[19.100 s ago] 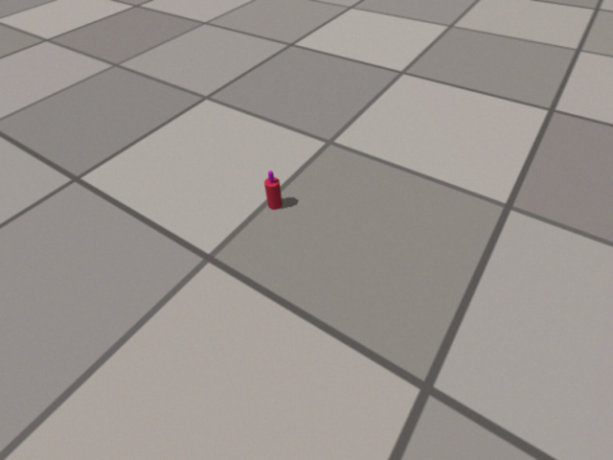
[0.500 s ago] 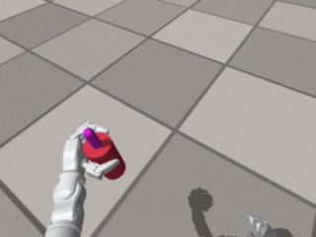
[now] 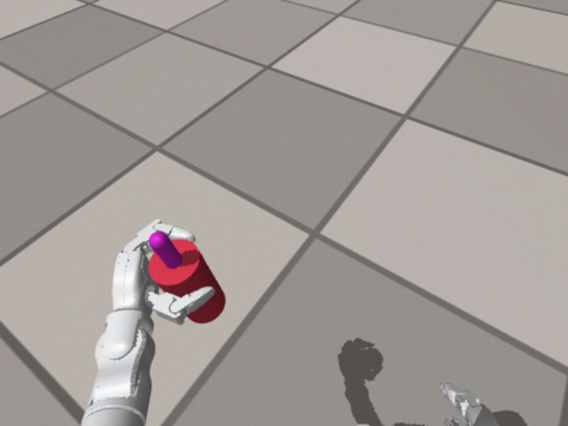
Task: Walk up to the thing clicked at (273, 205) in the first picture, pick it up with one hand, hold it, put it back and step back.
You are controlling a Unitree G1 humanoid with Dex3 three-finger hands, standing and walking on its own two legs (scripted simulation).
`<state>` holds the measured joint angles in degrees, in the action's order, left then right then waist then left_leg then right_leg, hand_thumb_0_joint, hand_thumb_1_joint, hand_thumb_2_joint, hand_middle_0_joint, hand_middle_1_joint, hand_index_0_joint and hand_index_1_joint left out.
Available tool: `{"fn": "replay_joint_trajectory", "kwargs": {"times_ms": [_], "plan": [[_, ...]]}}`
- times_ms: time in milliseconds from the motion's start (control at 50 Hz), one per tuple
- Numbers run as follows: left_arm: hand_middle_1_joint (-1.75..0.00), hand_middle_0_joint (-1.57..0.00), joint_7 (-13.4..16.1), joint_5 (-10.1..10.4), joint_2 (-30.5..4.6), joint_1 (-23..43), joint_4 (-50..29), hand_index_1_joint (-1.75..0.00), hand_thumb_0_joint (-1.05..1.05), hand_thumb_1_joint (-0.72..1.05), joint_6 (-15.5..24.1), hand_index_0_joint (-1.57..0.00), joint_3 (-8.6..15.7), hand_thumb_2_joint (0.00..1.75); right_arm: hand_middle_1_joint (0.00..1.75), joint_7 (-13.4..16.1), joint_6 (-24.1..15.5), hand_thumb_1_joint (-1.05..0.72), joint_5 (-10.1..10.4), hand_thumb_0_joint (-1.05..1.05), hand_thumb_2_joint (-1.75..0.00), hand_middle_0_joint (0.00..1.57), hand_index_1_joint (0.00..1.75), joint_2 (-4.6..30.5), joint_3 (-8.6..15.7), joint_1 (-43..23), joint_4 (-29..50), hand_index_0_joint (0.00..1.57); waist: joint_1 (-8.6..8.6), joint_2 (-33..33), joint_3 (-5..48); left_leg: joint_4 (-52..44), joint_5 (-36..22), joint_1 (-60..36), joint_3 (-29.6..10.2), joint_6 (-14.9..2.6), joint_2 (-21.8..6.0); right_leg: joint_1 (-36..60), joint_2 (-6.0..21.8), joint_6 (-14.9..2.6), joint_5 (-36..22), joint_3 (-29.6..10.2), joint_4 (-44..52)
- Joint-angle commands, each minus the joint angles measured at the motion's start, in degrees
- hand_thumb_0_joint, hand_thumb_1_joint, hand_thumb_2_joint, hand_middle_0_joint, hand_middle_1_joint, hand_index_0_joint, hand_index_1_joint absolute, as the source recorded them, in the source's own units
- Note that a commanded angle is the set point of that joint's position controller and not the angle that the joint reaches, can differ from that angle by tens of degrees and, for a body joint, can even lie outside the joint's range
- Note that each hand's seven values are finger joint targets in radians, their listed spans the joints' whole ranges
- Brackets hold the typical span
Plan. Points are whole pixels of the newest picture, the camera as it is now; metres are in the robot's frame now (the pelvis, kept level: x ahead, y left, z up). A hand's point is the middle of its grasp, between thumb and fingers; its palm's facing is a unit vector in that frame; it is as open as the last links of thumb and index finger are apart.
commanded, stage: hold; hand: left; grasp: from the side
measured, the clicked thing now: (184, 275) +0.32 +0.16 +0.04
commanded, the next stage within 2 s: crouch in 0.32 s
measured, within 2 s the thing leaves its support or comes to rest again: neither
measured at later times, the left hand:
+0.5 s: hand (183, 268) +0.34 +0.17 +0.04, palm faces +0.06 -1.00 -0.01, open 10.0 cm
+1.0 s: hand (201, 303) +0.36 +0.18 -0.14, palm faces +0.09 -1.00 -0.01, open 9.9 cm
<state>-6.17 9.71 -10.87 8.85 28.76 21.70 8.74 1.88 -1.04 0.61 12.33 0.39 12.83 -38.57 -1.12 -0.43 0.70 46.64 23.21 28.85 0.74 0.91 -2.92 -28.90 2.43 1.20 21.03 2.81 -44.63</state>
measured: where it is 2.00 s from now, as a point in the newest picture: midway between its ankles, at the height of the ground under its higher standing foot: outside the picture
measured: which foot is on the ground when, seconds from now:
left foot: down 0.00-1.00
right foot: down 0.00-1.00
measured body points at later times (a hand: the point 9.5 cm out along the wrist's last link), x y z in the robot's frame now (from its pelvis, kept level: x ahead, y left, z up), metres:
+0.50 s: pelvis +0.00 +0.00 +0.00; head +0.05 +0.01 +0.45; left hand +0.33 +0.22 +0.04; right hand +0.13 -0.25 -0.11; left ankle +0.01 +0.13 -0.71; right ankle +0.02 -0.13 -0.71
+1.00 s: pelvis -0.03 +0.00 -0.12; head +0.11 +0.02 +0.31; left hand +0.35 +0.23 -0.13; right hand +0.09 -0.27 -0.24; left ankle +0.00 +0.13 -0.71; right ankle +0.02 -0.13 -0.71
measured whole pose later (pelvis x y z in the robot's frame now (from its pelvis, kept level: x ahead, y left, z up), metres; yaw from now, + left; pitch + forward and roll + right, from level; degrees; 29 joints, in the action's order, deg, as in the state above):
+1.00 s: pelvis -0.03 +0.00 -0.12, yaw +0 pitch +25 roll -2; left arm -9.1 8.6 -14.4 24.3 53.2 40.7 16.5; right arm -1.7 -2.1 -2.9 14.9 0.9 10.8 -38.8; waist -4.5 0.5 9.3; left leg 83.2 35.1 73.6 -1.7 1.3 -3.1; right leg -73.4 3.0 0.8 32.9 2.8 -81.0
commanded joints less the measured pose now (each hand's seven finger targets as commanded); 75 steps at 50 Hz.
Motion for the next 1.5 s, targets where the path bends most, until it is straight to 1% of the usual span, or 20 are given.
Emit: {"fn": "replay_joint_trajectory", "kwargs": {"times_ms": [0,60,180,240,300,360,380,500,620,680,820,900,960,1000,1080,1220,1240,1320,1420,1480], "plan": [[-1.43,-1.28,0.0,1.2,-8.5,17.9,-15.9,-1.43,0.0,0.13,5.7,-1.29,3.3,1.22,0.3,0.5,-2.4,-0.92,-0.1,0.0,-0.91,0.2,0.3,8.0,3.0,-1.4,7.1,0.2,0.25,-1.1,17.9,-6.8,-13.1,-7.1,0.1,-0.96,2.2,8.1,-2.2,-1.65,-13.8,-0.1,5.8],[-1.42,-1.27,0.0,1.1,-8.2,20.3,-18.7,-1.42,0.0,0.11,6.0,-1.29,2.1,1.2,0.3,0.5,-2.3,-0.92,-0.2,0.0,-0.91,0.2,0.3,7.5,2.7,-1.5,7.0,0.2,-0.02,-1.9,18.7,-6.5,-14.8,-7.6,0.1,-0.9,2.2,9.1,-2.1,-1.51,-15.6,-0.2,5.7],[-1.43,-1.28,0.3,0.9,-7.5,18.3,-12.5,-1.43,0.0,0.08,5.1,-1.29,2.2,1.21,0.3,0.7,-2.2,-0.92,0.0,0.0,-0.91,0.2,0.3,7.8,2.7,-1.8,6.7,0.2,-0.58,-0.2,14.5,-7.4,-11.3,-5.8,0.0,-1.07,2.1,6.8,-2.2,-1.54,-12.1,0.1,6.4],[-1.44,-1.28,0.3,0.7,-9.1,20.2,-15.7,-1.44,0.0,0.09,5.4,-1.3,3.1,1.22,0.3,0.6,-2.3,-0.92,0.1,0.0,-0.91,0.2,0.3,8.0,3.0,-1.4,6.9,0.2,0.02,-2.5,17.6,-7.5,-13.4,-7.9,-0.1,-0.7,2.1,8.3,-2.3,-1.79,-13.7,0.1,5.9],[-1.43,-1.28,-0.1,1.1,-6.0,16.6,-12.0,-1.43,0.0,0.09,4.6,-1.3,1.2,1.21,0.3,0.6,-2.2,-0.93,0.1,0.0,-0.91,0.2,0.3,8.1,3.1,-1.1,6.9,0.2,-0.6,0.8,17.4,-6.6,-16.5,-7.3,-0.3,-0.98,1.9,8.9,-2.5,-1.61,-16.8,0.3,5.7],[-1.43,-1.28,-0.2,1.1,-8.0,20.1,-16.3,-1.43,0.0,0.08,5.2,-1.3,1.8,1.21,0.3,0.3,-2.2,-0.92,0.0,0.0,-0.91,0.2,0.3,7.9,3.2,-0.9,6.7,0.2,-0.11,-2.6,18.0,-6.6,-17.5,-8.0,-0.1,-0.72,2.0,8.1,-2.4,-1.79,-17.3,0.3,5.4],[-1.42,-1.27,-0.1,0.9,-6.6,18.0,-12.5,-1.42,0.0,0.05,4.7,-1.29,1.1,1.19,0.3,0.4,-2.2,-0.92,-0.1,0.0,-0.91,0.2,0.3,8.0,3.1,-0.9,6.6,0.2,-0.72,-0.6,17.0,-6.5,-16.9,-7.7,-0.3,-0.89,1.8,7.6,-2.5,-1.7,-16.7,0.4,5.5],[-1.38,-1.28,1.3,0.6,-7.1,17.8,-10.9,-1.37,0.0,0.16,6.2,-1.29,3.2,1.19,0.3,-0.2,-2.1,-0.89,-0.3,0.0,-0.9,0.2,0.3,7.9,3.3,-1.1,6.6,0.2,-0.14,-0.6,15.6,-6.2,-13.4,-5.0,-0.4,-0.87,1.8,5.4,-2.4,-1.84,-13.3,0.4,4.3],[-1.38,-1.26,1.5,-0.4,-6.1,19.0,-3.8,-1.38,0.0,0.15,9.9,-1.28,3.3,1.2,0.3,-1.1,-1.9,-0.88,-1.2,0.0,-0.9,0.2,0.3,8.3,3.8,0.0,5.2,0.2,-1.55,1.4,15.8,-1.2,-13.4,0.0,-0.7,-1.28,1.8,-0.1,-2.1,-1.66,-14.0,-0.2,0.2],[-1.38,-1.26,1.1,-0.5,-7.4,21.5,0.6,-1.38,0.0,0.14,12.9,-1.27,5.5,1.2,0.3,-1.4,-2.2,-0.89,-1.7,0.0,-0.9,0.2,0.3,8.4,4.0,0.0,4.6,0.2,-1.85,1.3,16.7,3.1,-9.7,5.1,-0.7,-1.28,2.1,-5.1,-1.9,-1.7,-11.2,-0.7,-3.3],[-1.41,-1.29,-2.5,-0.3,-8.2,27.1,9.4,-1.41,0.0,0.14,21.1,-1.31,6.1,1.22,0.3,-2.9,-2.9,-0.9,-3.1,0.0,-0.9,0.2,0.3,9.9,4.0,1.1,4.2,0.2,-3.39,-2.6,28.0,18.9,-11.1,16.8,-2.8,-0.93,2.1,-23.9,-2.3,-2.74,-8.5,-0.3,-19.9],[-1.43,-1.31,-3.2,0.1,-11.9,29.9,12.7,-1.44,0.0,0.08,24.5,-1.32,9.8,1.25,0.3,-3.3,-2.7,-0.9,-3.3,0.0,-0.91,0.2,0.3,10.6,3.5,1.3,4.7,0.2,-2.15,-2.8,34.2,27.1,-6.2,29.2,-2.7,-1.39,2.8,-28.7,-1.8,-2.64,-5.4,-1.7,-27.0],[-1.43,-1.3,-3.4,0.0,-13.1,34.7,12.9,-1.44,0.0,0.08,25.8,-1.31,10.3,1.26,0.3,-3.5,-2.5,-0.9,-3.7,0.0,-0.91,0.2,0.3,11.5,3.5,1.0,4.6,0.2,-3.12,-4.7,37.9,31.5,-4.4,32.6,-3.1,-1.31,2.6,-35.4,-1.9,-2.94,-2.7,-1.9,-31.9],[-1.42,-1.29,-2.9,-0.3,-15.1,35.5,13.5,-1.43,0.0,0.07,26.3,-1.29,12.5,1.26,0.3,-3.6,-2.1,-0.9,-4.0,0.0,-0.91,0.2,0.3,12.0,3.6,1.0,4.2,0.2,-3.0,-4.7,40.8,34.8,-4.8,35.8,-3.2,-1.33,2.6,-37.8,-1.9,-3.04,-3.1,-1.6,-35.5],[-1.42,-1.29,-2.9,-0.5,-15.2,39.4,14.3,-1.44,0.0,0.15,26.9,-1.29,12.4,1.29,0.3,-3.8,-1.7,-0.92,-4.6,0.0,-0.91,0.2,0.3,12.2,3.4,1.2,3.1,0.2,-3.98,-4.8,44.9,41.7,-5.8,41.4,-3.1,-1.66,2.6,-42.1,-1.8,-2.85,-4.2,-2.5,-41.0],[-1.45,-1.3,-2.8,-2.4,-17.4,47.4,20.8,-1.46,0.0,0.14,27.5,-1.3,13.9,1.32,0.3,-4.9,-1.4,-0.92,-5.8,0.0,-0.91,0.2,0.3,12.8,3.0,2.1,1.3,0.2,-6.57,-5.1,45.3,50.3,0.8,51.0,-3.6,-1.48,2.6,-54.2,-1.9,-3.17,2.2,-1.0,-50.2],[-1.45,-1.29,-2.6,-2.8,-19.8,47.1,23.3,-1.47,0.0,0.14,27.5,-1.3,16.0,1.32,0.3,-4.9,-1.3,-0.92,-5.9,0.0,-0.91,0.2,0.3,13.0,2.8,2.4,1.1,0.2,-6.31,-4.7,45.4,51.8,1.4,53.3,-3.2,-1.63,2.6,-54.4,-1.8,-3.02,2.8,-1.1,-51.2],[-1.47,-1.32,-1.4,-4.1,-23.0,50.8,26.0,-1.49,0.0,0.08,28.3,-1.32,18.2,1.33,0.3,-5.7,-1.1,-0.93,-6.7,0.0,-0.92,0.2,0.3,13.2,2.0,1.7,0.9,0.2,-6.6,-5.2,44.4,56.6,5.9,60.7,-2.4,-1.57,2.7,-58.7,-1.7,-2.89,6.8,-1.1,-55.9],[-1.48,-1.31,-1.7,-6.1,-26.6,55.7,26.3,-1.5,0.0,0.1,28.5,-1.31,19.4,1.35,0.3,-6.5,-0.4,-0.93,-7.3,0.0,-0.92,0.2,0.3,14.7,1.3,2.6,0.3,0.2,-7.77,-10.3,48.2,61.1,3.5,59.5,-2.7,-1.29,2.5,-65.0,-1.8,-3.28,4.6,1.1,-62.9],[-1.43,-1.27,-1.6,-6.4,-28.8,58.0,27.5,-1.44,0.0,0.08,28.1,-1.27,20.5,1.3,0.3,-6.6,0.0,-0.93,-7.5,0.0,-0.92,0.2,0.3,15.3,0.9,2.8,-0.3,0.2,-8.6,-11.1,46.6,63.2,6.5,63.8,-2.5,-1.23,2.6,-66.6,-1.7,-3.15,6.4,1.4,-65.5]]}}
